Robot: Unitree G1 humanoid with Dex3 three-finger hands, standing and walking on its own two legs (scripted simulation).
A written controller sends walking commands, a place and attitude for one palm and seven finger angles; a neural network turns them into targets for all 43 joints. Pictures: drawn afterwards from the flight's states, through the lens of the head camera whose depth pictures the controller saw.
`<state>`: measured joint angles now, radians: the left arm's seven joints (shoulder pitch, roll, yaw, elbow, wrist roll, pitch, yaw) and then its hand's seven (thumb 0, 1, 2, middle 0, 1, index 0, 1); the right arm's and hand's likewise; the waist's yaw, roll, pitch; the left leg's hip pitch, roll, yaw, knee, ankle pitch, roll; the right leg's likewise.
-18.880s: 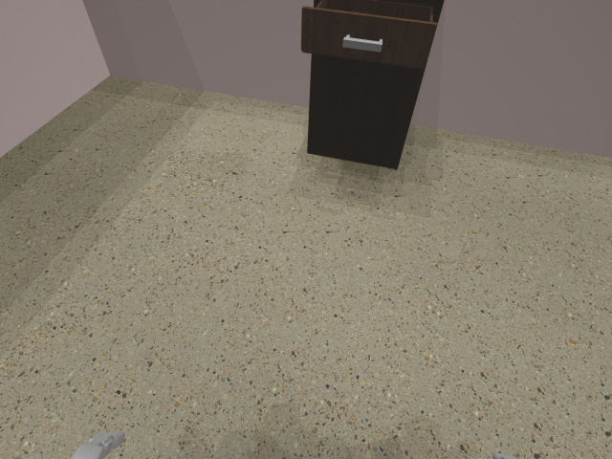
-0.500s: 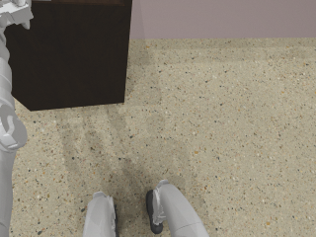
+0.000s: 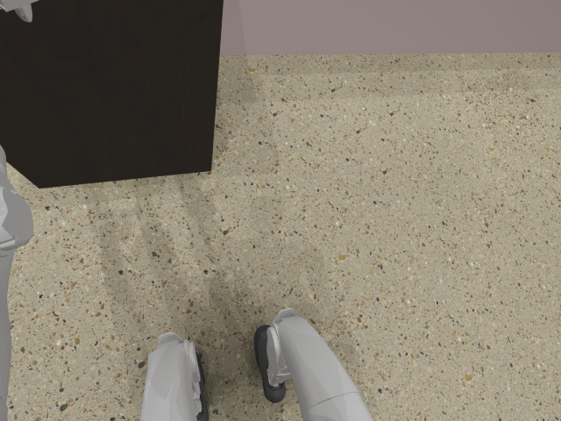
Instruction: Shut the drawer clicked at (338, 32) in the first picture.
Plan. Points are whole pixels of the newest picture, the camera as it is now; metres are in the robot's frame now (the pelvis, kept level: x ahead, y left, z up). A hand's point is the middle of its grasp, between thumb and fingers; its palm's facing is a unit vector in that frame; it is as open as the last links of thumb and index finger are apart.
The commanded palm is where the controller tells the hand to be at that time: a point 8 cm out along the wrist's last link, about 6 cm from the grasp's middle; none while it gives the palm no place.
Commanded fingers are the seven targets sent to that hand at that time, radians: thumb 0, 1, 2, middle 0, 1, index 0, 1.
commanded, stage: pull the fist back off the drawer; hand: left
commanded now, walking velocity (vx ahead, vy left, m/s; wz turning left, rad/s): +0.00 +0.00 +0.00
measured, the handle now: out of the picture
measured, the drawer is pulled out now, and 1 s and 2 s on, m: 0.00 0.00 0.00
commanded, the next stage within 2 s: draw the hand back to the body in 0.36 s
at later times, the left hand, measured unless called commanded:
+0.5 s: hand out of the picture +0.61 +0.17 +0.10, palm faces +0.05 -1.00 -0.04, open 3.1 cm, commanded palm +0.57 +0.20 +0.11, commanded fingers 0.00 0.90 0.90 -1.40 -1.60 -1.40 -1.60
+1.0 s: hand out of the picture +0.43 +0.20 +0.18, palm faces +0.03 -1.00 -0.08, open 3.2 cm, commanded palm +0.40 +0.24 +0.19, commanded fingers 0.00 0.90 0.90 -1.40 -1.60 -1.40 -1.60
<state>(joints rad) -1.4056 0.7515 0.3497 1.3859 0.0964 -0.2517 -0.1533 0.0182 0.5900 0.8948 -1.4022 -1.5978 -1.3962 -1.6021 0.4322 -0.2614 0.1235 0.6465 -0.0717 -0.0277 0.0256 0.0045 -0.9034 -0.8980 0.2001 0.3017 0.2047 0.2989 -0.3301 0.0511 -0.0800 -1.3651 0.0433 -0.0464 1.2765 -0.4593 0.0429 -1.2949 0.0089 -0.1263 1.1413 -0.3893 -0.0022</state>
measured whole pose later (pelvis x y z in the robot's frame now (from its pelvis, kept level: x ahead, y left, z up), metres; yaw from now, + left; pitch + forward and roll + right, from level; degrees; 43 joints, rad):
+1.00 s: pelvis +0.08 -0.01 +0.09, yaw +2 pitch +10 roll -2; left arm -0.25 0.31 0.22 0.44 -0.20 -0.22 -0.21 0.01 0.89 0.90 -1.40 -1.60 -1.40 -1.60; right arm 0.26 -0.27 0.01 0.53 0.05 0.02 0.00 0.01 -0.91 -0.90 0.20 0.30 0.20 0.30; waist -0.04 0.05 -0.11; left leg -0.55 0.02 0.02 0.81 -0.43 0.02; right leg -0.54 0.01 -0.05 0.74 -0.38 0.00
